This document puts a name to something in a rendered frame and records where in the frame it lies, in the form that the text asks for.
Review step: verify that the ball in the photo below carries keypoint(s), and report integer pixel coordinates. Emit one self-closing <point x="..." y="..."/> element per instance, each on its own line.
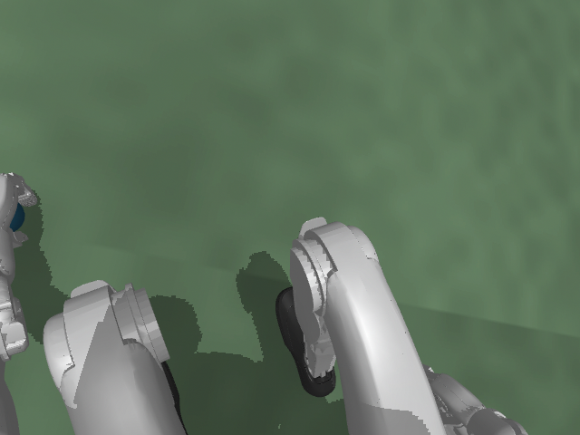
<point x="18" y="218"/>

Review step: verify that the right robot foot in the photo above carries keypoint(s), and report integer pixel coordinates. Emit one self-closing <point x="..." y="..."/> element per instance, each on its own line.
<point x="294" y="340"/>

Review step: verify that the left robot foot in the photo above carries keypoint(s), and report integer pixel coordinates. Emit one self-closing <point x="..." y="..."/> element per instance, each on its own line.
<point x="174" y="390"/>

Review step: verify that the right robot hand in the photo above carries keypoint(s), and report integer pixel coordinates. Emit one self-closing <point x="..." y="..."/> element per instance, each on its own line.
<point x="456" y="403"/>

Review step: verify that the left robot hand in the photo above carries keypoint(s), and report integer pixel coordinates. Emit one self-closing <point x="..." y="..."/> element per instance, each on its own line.
<point x="13" y="190"/>

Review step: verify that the left robot arm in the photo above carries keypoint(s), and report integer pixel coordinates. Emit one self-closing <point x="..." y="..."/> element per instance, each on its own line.
<point x="13" y="332"/>

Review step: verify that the right robot arm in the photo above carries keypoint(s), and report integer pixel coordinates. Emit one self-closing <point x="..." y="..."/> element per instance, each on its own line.
<point x="492" y="422"/>

